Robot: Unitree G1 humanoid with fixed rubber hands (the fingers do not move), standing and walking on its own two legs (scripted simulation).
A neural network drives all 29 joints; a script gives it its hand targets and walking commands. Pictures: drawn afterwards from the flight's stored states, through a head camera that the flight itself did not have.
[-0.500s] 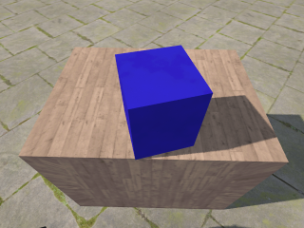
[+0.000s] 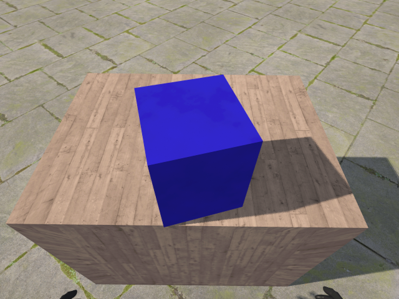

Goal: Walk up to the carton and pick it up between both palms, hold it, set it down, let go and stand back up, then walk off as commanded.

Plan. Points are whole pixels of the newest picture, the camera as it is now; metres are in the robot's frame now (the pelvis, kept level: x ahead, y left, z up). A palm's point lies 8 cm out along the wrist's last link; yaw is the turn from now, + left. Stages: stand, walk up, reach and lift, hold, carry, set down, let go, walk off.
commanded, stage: walk up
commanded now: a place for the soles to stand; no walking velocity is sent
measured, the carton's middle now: (192, 152) +0.43 +0.02 +0.03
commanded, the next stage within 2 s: reach and lift in 0.64 s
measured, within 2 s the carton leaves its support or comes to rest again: neither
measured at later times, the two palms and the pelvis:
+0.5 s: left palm out of the picture +0.08 +0.28 -0.11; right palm out of the picture +0.09 -0.30 -0.12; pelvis +0.00 +0.00 +0.01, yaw -1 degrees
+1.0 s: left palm (77, 289) +0.16 +0.24 -0.07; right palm out of the picture +0.14 -0.27 -0.08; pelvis -0.02 +0.00 +0.00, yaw +1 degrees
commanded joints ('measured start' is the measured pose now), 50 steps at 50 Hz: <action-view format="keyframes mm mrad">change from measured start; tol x8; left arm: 1 -30 238 49 -49 -2 -25 16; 32 -5 224 50 -1 2 -16 22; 33 -476 208 96 -332 48 145 45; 36 -283 134 45 -486 3 392 47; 40 -46 125 101 -671 82 483 25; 43 13 113 94 -781 91 490 41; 50 -1 54 104 -762 125 496 52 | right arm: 1 -37 -208 -40 -39 0 -19 -15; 32 -51 -195 -31 22 -9 -12 -13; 33 -391 -85 -85 -91 -94 -158 16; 39 -47 -168 -101 -223 7 -93 63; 50 17 -182 -135 -465 35 23 98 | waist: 1 6 -68 -183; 32 1 6 -150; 34 -65 -55 -55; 41 -28 32 -350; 50 -7 -40 -87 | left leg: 1 101 101 -84 -62 255 38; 32 147 119 -83 -151 216 33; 33 8 -46 14 73 -18 -21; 34 52 -21 14 103 -93 13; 41 255 5 -40 126 349 -7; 50 191 -14 -19 -70 45 30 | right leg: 1 60 -180 148 -134 464 1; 32 44 -156 155 -203 342 12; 33 -234 -44 -58 -53 -7 51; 34 -279 -71 -44 -36 -75 30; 40 -67 -49 -81 53 562 39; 44 -42 -23 -70 -26 540 47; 50 -76 -31 -22 -124 226 52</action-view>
